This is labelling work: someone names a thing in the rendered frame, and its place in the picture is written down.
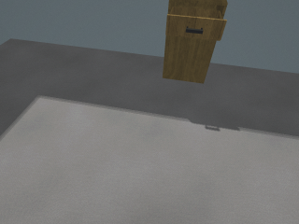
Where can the drawer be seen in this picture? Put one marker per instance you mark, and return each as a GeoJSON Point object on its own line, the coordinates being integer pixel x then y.
{"type": "Point", "coordinates": [195, 18]}

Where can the cabinet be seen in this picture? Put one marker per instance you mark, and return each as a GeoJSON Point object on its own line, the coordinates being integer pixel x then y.
{"type": "Point", "coordinates": [187, 58]}

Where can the handle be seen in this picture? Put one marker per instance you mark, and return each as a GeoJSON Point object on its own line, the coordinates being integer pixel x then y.
{"type": "Point", "coordinates": [194, 31]}

